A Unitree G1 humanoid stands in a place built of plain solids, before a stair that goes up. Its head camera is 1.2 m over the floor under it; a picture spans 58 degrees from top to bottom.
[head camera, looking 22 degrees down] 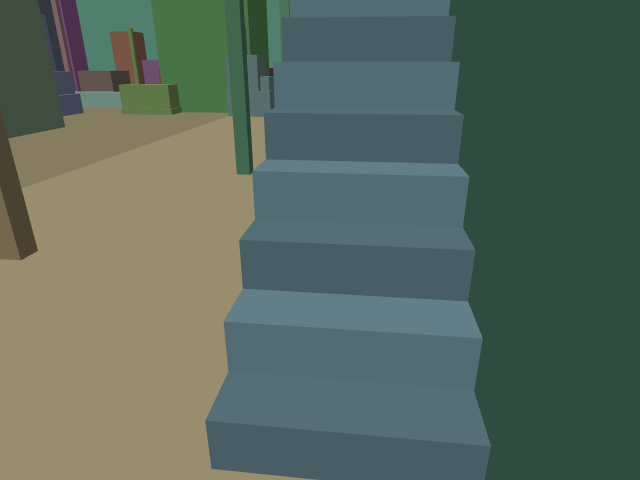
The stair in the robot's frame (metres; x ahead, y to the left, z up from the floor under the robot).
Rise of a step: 0.20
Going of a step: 0.23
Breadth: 0.84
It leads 7 degrees to the right of straight ahead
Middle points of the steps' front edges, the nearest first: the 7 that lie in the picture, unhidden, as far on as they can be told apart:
0.96 -0.07 0.20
1.19 -0.09 0.40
1.42 -0.12 0.61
1.65 -0.15 0.81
1.88 -0.17 1.01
2.11 -0.20 1.21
2.34 -0.23 1.42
